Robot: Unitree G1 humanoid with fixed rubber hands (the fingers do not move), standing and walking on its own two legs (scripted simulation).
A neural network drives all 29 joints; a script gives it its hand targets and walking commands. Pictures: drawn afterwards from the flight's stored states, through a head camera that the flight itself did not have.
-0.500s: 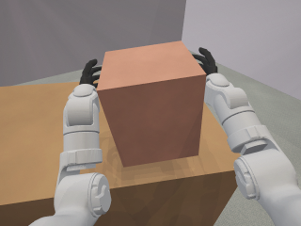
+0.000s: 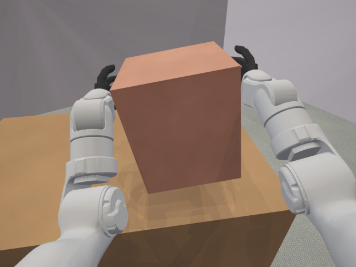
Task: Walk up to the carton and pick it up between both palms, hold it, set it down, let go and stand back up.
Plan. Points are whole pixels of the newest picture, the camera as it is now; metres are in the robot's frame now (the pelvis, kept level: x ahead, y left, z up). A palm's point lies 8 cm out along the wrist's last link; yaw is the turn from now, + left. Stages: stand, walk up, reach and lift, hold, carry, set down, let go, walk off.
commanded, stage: reach and lift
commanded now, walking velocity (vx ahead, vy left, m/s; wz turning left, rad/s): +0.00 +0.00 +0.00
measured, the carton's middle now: (181, 116) +0.39 -0.01 +0.22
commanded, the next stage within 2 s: hold in 0.10 s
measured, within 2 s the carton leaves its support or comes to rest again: neither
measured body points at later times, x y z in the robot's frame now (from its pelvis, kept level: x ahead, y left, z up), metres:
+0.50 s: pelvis +0.00 +0.00 +0.00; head -0.08 +0.01 +0.44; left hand +0.39 +0.15 +0.29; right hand +0.39 -0.15 +0.32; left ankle +0.03 +0.14 -0.75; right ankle -0.01 -0.13 -0.75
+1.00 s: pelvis +0.00 +0.00 +0.00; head -0.08 +0.02 +0.44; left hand +0.39 +0.15 +0.30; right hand +0.40 -0.15 +0.33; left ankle +0.03 +0.14 -0.75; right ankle -0.01 -0.13 -0.75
